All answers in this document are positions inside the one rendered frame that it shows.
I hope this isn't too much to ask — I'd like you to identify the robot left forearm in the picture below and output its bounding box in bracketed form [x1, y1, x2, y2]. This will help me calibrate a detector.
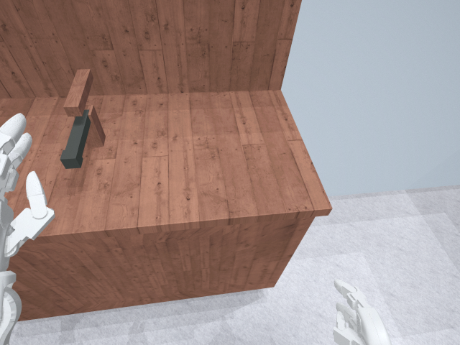
[0, 270, 22, 345]

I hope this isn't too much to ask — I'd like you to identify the tap lever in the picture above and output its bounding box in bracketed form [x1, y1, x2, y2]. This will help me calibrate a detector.
[60, 110, 91, 169]

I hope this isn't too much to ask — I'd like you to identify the right robot hand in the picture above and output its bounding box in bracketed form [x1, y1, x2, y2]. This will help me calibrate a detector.
[333, 279, 392, 345]

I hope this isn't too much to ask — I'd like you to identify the counter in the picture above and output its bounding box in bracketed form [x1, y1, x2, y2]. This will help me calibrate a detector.
[0, 0, 333, 321]

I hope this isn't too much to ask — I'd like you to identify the left robot hand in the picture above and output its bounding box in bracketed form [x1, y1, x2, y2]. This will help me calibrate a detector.
[0, 113, 55, 272]

